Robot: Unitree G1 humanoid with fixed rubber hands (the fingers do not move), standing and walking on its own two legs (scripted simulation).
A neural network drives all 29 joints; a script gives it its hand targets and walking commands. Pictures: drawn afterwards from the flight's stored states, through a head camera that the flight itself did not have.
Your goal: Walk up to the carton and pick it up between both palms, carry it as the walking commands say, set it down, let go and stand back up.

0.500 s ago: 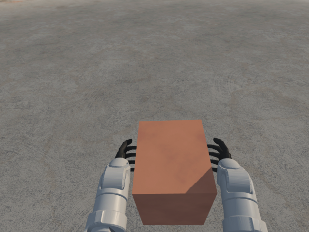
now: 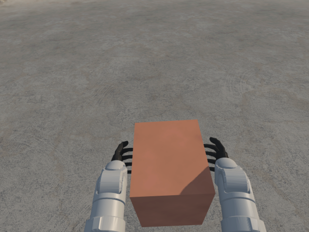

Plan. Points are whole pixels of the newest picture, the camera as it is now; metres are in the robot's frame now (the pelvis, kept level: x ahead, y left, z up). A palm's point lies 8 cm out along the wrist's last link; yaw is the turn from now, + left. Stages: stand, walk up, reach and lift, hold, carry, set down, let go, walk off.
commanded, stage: reach and lift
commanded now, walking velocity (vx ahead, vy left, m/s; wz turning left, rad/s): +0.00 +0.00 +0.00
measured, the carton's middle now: (168, 174) +0.33 +0.00 -0.04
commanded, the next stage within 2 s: hold in 1.06 s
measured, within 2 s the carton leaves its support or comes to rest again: neither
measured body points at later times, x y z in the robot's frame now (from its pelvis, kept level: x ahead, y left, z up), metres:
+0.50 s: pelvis +0.00 +0.00 +0.00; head -0.04 +0.00 +0.45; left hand +0.30 +0.14 +0.04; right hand +0.31 -0.14 +0.04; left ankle +0.02 +0.14 -0.75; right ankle +0.02 -0.15 -0.75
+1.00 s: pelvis -0.02 +0.00 +0.00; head -0.06 +0.00 +0.45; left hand +0.29 +0.14 +0.04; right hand +0.29 -0.14 +0.05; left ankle +0.02 +0.14 -0.75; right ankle +0.02 -0.15 -0.75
